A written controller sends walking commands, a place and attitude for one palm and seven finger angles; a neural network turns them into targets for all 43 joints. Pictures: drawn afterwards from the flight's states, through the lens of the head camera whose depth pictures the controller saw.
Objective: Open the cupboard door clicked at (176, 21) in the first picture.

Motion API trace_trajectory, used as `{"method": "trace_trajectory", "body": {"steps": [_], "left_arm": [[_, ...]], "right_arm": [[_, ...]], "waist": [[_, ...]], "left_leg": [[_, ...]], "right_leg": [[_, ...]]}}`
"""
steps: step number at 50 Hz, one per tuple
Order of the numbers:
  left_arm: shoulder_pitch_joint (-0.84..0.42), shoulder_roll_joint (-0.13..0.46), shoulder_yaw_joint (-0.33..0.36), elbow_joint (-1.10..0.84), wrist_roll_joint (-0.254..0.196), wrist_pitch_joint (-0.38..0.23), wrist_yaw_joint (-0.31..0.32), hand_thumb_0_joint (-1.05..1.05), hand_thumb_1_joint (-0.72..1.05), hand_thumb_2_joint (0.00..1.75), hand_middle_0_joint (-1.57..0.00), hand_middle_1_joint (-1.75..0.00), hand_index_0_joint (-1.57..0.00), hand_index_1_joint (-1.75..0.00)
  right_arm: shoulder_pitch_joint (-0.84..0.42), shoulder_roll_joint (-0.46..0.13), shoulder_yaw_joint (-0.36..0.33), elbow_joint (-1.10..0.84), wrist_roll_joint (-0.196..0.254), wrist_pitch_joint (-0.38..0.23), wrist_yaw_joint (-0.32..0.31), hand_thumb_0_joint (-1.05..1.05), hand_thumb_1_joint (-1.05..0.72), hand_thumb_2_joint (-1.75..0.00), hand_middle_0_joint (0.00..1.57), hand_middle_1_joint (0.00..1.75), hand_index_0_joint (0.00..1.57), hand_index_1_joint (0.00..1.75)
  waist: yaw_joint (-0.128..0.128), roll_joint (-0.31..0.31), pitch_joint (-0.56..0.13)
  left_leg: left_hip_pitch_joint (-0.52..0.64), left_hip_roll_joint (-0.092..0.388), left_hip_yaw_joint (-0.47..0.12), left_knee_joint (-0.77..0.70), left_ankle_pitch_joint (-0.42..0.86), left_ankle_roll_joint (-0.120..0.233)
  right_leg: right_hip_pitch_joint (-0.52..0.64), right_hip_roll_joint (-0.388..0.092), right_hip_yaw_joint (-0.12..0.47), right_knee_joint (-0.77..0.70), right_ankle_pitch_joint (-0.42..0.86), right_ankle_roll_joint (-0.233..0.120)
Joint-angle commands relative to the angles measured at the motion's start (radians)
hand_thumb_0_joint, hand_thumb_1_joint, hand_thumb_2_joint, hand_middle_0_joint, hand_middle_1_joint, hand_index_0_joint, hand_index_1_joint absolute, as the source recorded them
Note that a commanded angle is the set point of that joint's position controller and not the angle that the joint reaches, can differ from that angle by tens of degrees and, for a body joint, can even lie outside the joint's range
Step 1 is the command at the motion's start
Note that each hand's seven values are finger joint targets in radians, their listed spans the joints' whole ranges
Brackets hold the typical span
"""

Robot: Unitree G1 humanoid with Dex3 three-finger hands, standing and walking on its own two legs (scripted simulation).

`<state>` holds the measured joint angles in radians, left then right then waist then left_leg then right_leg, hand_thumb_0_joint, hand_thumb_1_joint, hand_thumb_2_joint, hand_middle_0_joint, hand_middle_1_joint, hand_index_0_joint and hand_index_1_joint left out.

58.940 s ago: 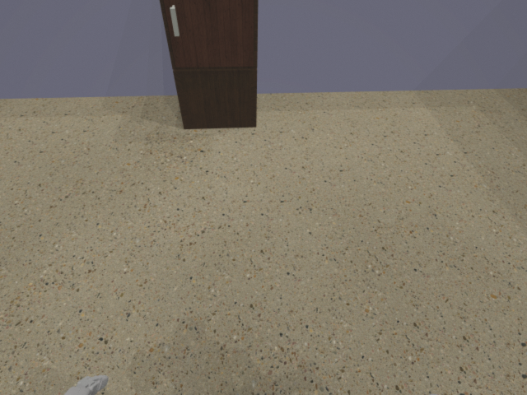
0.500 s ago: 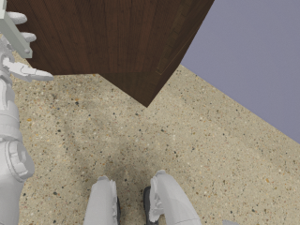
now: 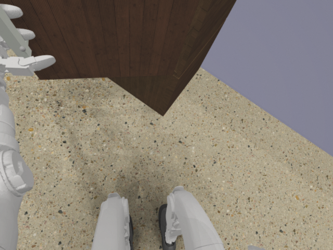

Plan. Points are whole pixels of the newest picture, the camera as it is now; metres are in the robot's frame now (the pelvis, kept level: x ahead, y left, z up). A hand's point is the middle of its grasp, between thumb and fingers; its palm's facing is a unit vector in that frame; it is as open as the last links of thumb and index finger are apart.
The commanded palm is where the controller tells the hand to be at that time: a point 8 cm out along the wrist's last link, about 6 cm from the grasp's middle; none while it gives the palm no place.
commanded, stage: close the thumb around the handle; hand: left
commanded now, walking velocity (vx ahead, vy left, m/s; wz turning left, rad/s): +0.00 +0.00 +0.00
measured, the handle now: (11, 26) +0.58 +0.28 +0.05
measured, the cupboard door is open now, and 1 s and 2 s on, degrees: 43 54 82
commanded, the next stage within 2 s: pull the door open along its arc in 0.40 s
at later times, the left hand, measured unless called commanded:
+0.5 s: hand (25, 48) +0.53 +0.25 +0.04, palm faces +0.09 -1.00 -0.02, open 5.6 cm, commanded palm +0.52 +0.27 +0.04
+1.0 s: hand (31, 83) +0.45 +0.23 +0.04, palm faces +0.07 -1.00 -0.01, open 5.9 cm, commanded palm +0.40 +0.27 +0.04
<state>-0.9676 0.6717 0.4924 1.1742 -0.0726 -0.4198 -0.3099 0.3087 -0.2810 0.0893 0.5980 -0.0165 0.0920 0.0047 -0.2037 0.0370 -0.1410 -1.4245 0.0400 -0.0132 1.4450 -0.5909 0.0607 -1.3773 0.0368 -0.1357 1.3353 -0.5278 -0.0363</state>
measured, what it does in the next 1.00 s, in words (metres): stands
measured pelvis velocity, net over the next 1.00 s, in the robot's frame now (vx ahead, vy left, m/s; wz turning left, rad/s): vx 0.02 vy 0.01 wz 0.00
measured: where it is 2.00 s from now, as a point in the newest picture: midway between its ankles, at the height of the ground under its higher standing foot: (147, 241)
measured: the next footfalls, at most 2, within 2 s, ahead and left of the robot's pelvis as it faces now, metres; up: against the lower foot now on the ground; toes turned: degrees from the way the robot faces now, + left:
none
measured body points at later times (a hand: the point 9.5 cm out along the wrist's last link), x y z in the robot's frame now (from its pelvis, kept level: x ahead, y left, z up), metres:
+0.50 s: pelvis +0.00 +0.00 +0.00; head +0.19 +0.05 +0.41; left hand +0.52 +0.31 +0.05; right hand +0.03 -0.26 -0.10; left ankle +0.03 +0.08 -0.58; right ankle +0.04 -0.11 -0.58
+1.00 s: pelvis +0.02 +0.01 +0.03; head +0.18 +0.04 +0.45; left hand +0.44 +0.29 +0.05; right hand +0.10 -0.25 -0.08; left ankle +0.03 +0.08 -0.58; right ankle +0.04 -0.11 -0.58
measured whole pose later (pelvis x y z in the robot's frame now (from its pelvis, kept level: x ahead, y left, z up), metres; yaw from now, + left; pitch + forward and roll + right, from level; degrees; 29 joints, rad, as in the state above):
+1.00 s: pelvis +0.02 +0.01 +0.03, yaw +0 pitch +29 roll -4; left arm -0.48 0.41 0.40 0.74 -0.20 -0.43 -0.27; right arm 0.30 -0.26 0.04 0.55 0.02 0.10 0.03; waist -0.13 0.03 -0.18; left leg -1.23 0.03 0.03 1.30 -0.59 0.07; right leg -1.21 0.04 -0.08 1.22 -0.52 -0.02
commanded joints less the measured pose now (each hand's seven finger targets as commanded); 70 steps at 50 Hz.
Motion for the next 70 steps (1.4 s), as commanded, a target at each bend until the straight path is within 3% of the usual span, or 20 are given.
{"method": "trace_trajectory", "body": {"steps": [1, 7, 10, 12, 15, 19, 24, 26, 34, 37, 43, 48, 49, 51, 53, 55, 58, 61, 66, 70], "left_arm": [[-0.357, 0.270, 0.013, -0.176, -0.004, -0.051, -0.001, 0.00, 0.40, 0.68, -0.36, -1.30, -0.36, -1.30], [-0.348, 0.270, 0.016, -0.215, -0.016, -0.046, -0.012, 0.00, 0.73, 0.83, -0.39, -1.33, -0.39, -1.33], [-0.335, 0.271, 0.024, -0.204, -0.021, -0.039, -0.015, 0.00, 0.90, 0.90, -0.40, -1.35, -0.40, -1.35], [-0.331, 0.273, 0.025, -0.206, -0.018, -0.036, -0.011, 0.00, 0.90, 0.90, -0.40, -1.35, -0.40, -1.35], [-0.343, 0.231, 0.001, -0.225, -0.014, -0.045, -0.004, 0.00, 0.90, 0.90, -0.40, -1.35, -0.40, -1.35], [-0.327, 0.265, 0.042, -0.209, -0.026, -0.046, 0.012, 0.00, 0.90, 0.90, -0.40, -1.35, -0.40, -1.35], [-0.307, 0.273, 0.041, -0.224, -0.006, -0.064, 0.020, 0.00, 0.90, 0.90, -0.40, -1.35, -0.40, -1.35], [-0.376, 0.240, 0.006, -0.234, -0.007, -0.067, 0.023, 0.00, 0.90, 0.90, -0.40, -1.35, -0.40, -1.35], [-0.164, 0.208, 0.030, -0.284, -0.039, -0.077, 0.002, 0.00, 0.90, 0.90, -0.40, -1.35, -0.40, -1.35], [-0.044, 0.161, 0.013, -0.314, -0.061, -0.064, -0.004, 0.00, 0.90, 0.90, -0.40, -1.35, -0.40, -1.35], [0.234, 0.041, -0.031, -0.469, -0.102, -0.057, 0.001, 0.00, 0.90, 0.90, -0.40, -1.35, -0.40, -1.35], [0.436, -0.039, -0.056, -0.597, -0.139, -0.065, 0.024, 0.00, 0.90, 0.90, -0.40, -1.35, -0.40, -1.35], [0.467, -0.099, 0.069, -0.676, -0.219, -0.075, 0.165, 0.00, 0.90, 0.90, -0.40, -1.35, -0.40, -1.35], [0.586, -0.268, -0.041, -0.666, -0.205, -0.072, 0.303, 0.00, 0.90, 0.90, -0.40, -1.35, -0.40, -1.35], [0.628, -0.286, -0.048, -0.726, -0.175, -0.096, 0.410, 0.00, 0.90, 0.90, -0.40, -1.35, -0.40, -1.35], [0.651, -0.322, -0.101, -0.787, -0.107, -0.122, 0.503, 0.00, 0.90, 0.90, -0.40, -1.35, -0.40, -1.35], [0.702, -0.383, -0.181, -0.856, -0.029, -0.145, 0.591, 0.00, 0.90, 0.90, -0.40, -1.35, -0.40, -1.35], [0.720, -0.476, -0.243, -0.887, 0.003, -0.156, 0.678, 0.00, 0.90, 0.90, -0.40, -1.35, -0.40, -1.35], [0.774, -0.576, -0.352, -0.914, 0.057, -0.173, 0.762, 0.00, 0.90, 0.90, -0.40, -1.35, -0.40, -1.35], [0.789, -0.604, -0.419, -0.922, 0.102, -0.183, 0.789, 0.00, 0.90, 0.90, -0.40, -1.35, -0.40, -1.35]], "right_arm": [[0.210, -0.208, -0.076, -0.024, -0.007, -0.002, -0.014, 0.00, -0.90, -0.90, 0.20, 0.30, 0.20, 0.30], [0.213, -0.210, -0.079, -0.029, -0.007, 0.001, -0.012, 0.00, -0.90, -0.90, 0.20, 0.30, 0.20, 0.30], [0.215, -0.210, -0.078, -0.027, -0.005, 0.004, -0.010, 0.00, -0.90, -0.90, 0.20, 0.30, 0.20, 0.30], [0.215, -0.210, -0.078, -0.032, -0.005, 0.005, -0.011, 0.00, -0.90, -0.90, 0.20, 0.30, 0.20, 0.30], [0.219, -0.206, -0.084, -0.023, -0.008, 0.003, -0.007, 0.00, -0.90, -0.90, 0.20, 0.30, 0.20, 0.30], [0.218, -0.211, -0.082, -0.030, -0.007, 0.005, -0.010, 0.00, -0.90, -0.90, 0.20, 0.30, 0.20, 0.30], [0.218, -0.206, -0.080, -0.033, -0.009, 0.004, -0.006, 0.00, -0.90, -0.90, 0.20, 0.30, 0.20, 0.30], [0.209, -0.201, -0.080, -0.024, -0.010, 0.003, -0.006, 0.00, -0.90, -0.90, 0.20, 0.30, 0.20, 0.30], [0.199, -0.197, -0.092, -0.049, -0.003, 0.009, 0.004, 0.00, -0.90, -0.90, 0.20, 0.30, 0.20, 0.30], [0.180, -0.189, -0.096, -0.068, 0.008, 0.010, 0.007, 0.00, -0.90, -0.90, 0.20, 0.30, 0.20, 0.30], [0.138, -0.170, -0.114, -0.106, 0.027, 0.001, 0.017, 0.00, -0.90, -0.90, 0.20, 0.30, 0.20, 0.30], [0.087, -0.155, -0.127, -0.130, 0.041, -0.021, 0.019, 0.00, -0.90, -0.90, 0.20, 0.30, 0.20, 0.30], [0.061, -0.131, -0.129, -0.151, 0.030, -0.029, 0.015, 0.00, -0.90, -0.90, 0.20, 0.30, 0.20, 0.30], [0.034, -0.114, -0.130, -0.144, 0.028, -0.045, 0.032, 0.00, -0.90, -0.90, 0.20, 0.30, 0.20, 0.30], [0.028, -0.111, -0.134, -0.144, 0.015, -0.049, 0.039, 0.00, -0.90, -0.90, 0.20, 0.30, 0.20, 0.30], [0.025, -0.102, -0.139, -0.144, 0.000, -0.045, 0.050, 0.00, -0.90, -0.90, 0.20, 0.30, 0.20, 0.30], [0.014, -0.090, -0.142, -0.152, -0.018, -0.036, 0.059, 0.00, -0.90, -0.90, 0.20, 0.30, 0.20, 0.30], [-0.027, -0.072, -0.142, -0.154, -0.025, -0.035, 0.057, 0.00, -0.90, -0.90, 0.20, 0.30, 0.20, 0.30], [-0.074, -0.051, -0.139, -0.148, -0.033, -0.047, 0.047, 0.00, -0.90, -0.90, 0.20, 0.30, 0.20, 0.30], [-0.100, -0.036, -0.138, -0.136, -0.042, -0.066, 0.037, 0.00, -0.90, -0.90, 0.20, 0.30, 0.20, 0.30]], "waist": [[-0.013, 0.214, -0.555], [-0.004, 0.234, -0.604], [-0.007, 0.215, -0.582], [-0.007, 0.198, -0.570], [-0.009, 0.237, -0.580], [-0.002, 0.198, -0.564], [0.011, 0.217, -0.576], [-0.021, 0.219, -0.549], [0.044, 0.213, -0.617], [0.061, 0.142, -0.586], [0.108, 0.119, -0.580], [0.131, 0.064, -0.515], [0.201, 0.103, -0.521], [0.175, 0.065, -0.449], [0.181, 0.015, -0.438], [0.186, 0.054, -0.471], [0.190, 0.021, -0.473], [0.192, -0.005, -0.464], [0.192, -0.043, -0.445], [0.184, -0.071, -0.419]], "left_leg": [[0.504, 0.004, -0.114, -0.165, 0.425, -0.029], [0.551, 0.007, -0.120, -0.164, 0.485, -0.034], [0.541, 0.010, -0.120, -0.165, 0.480, -0.034], [0.524, 0.008, -0.120, -0.171, 0.466, -0.031], [0.592, 0.014, -0.137, -0.180, 0.488, -0.043], [0.557, 0.010, -0.131, -0.184, 0.472, -0.039], [0.569, 0.011, -0.128, -0.186, 0.493, -0.044], [0.559, 0.013, -0.126, -0.180, 0.472, -0.040], [0.618, 0.009, -0.118, -0.203, 0.553, -0.048], [0.570, 0.003, -0.099, -0.227, 0.513, -0.038], [0.601, -0.004, -0.074, -0.267, 0.566, -0.040], [0.567, -0.012, -0.048, -0.296, 0.546, -0.040], [0.561, -0.018, -0.035, -0.310, 0.578, -0.052], [0.554, -0.009, -0.036, -0.322, 0.569, -0.072], [0.540, -0.007, -0.037, -0.317, 0.585, -0.076], [0.570, -0.006, -0.029, -0.311, 0.617, -0.086], [0.580, -0.008, -0.029, -0.302, 0.626, -0.083], [0.560, -0.019, -0.026, -0.311, 0.533, -0.080], [0.540, -0.032, -0.029, -0.325, 0.423, -0.072], [0.499, -0.046, -0.016, -0.322, 0.343, -0.060]], "right_leg": [[0.210, 0.012, 0.081, -0.136, 0.226, 0.009], [0.216, 0.010, 0.079, -0.132, 0.260, 0.011], [0.212, 0.013, 0.076, -0.134, 0.258, 0.013], [0.223, 0.013, 0.077, -0.137, 0.254, 0.013], [0.172, 0.011, 0.069, -0.137, 0.241, 0.010], [0.196, 0.012, 0.072, -0.139, 0.239, 0.012], [0.207, 0.013, 0.074, -0.135, 0.247, 0.009], [0.186, 0.013, 0.074, -0.140, 0.241, 0.012], [0.260, 0.012, 0.076, -0.146, 0.295, 0.009], [0.335, 0.012, 0.082, -0.169, 0.310, 0.013], [0.404, 0.008, 0.088, -0.193, 0.367, 0.013], [0.467, 0.006, 0.090, -0.211, 0.397, 0.016], [0.479, -0.002, 0.082, -0.209, 0.407, 0.021], [0.451, -0.001, 0.069, -0.211, 0.373, 0.021], [0.468, -0.001, 0.068, -0.193, 0.391, 0.018], [0.475, -0.006, 0.077, -0.172, 0.414, 0.013], [0.498, -0.007, 0.086, -0.167, 0.443, 0.007], [0.525, -0.012, 0.089, -0.177, 0.417, 0.007], [0.543, -0.018, 0.090, -0.197, 0.370, 0.007], [0.571, -0.026, 0.108, -0.229, 0.347, 0.010]]}}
